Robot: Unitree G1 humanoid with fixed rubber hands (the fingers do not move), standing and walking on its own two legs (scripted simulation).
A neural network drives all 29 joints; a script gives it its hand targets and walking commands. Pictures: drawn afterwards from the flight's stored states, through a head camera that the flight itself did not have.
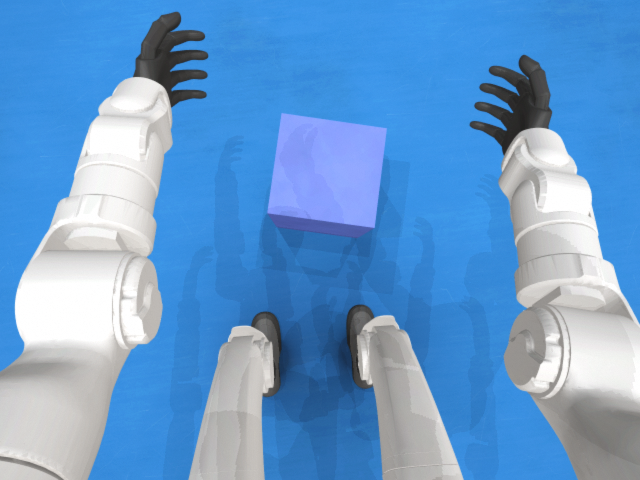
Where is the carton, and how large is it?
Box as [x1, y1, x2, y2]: [267, 113, 386, 237]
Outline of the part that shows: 281,113 267,213 276,226 352,237 358,237 373,228 386,128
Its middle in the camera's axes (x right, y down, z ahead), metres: +0.01 -0.14 +0.87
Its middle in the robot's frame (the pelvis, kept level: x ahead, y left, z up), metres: +0.53 -0.05 -0.53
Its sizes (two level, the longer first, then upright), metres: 0.210 0.200 0.250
